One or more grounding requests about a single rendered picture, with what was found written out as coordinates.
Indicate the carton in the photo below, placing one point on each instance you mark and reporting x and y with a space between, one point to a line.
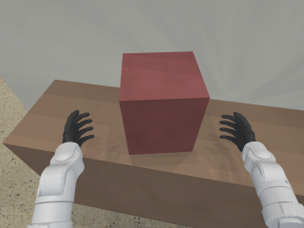
163 99

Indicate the right robot forearm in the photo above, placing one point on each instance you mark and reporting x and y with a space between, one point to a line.
281 208

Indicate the pedestal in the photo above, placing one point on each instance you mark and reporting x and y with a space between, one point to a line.
207 187

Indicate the left robot hand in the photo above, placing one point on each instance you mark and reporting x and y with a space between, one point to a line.
72 134

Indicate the left robot forearm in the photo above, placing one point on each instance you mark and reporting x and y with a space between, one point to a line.
56 190

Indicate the right robot hand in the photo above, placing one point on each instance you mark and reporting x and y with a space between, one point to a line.
243 131

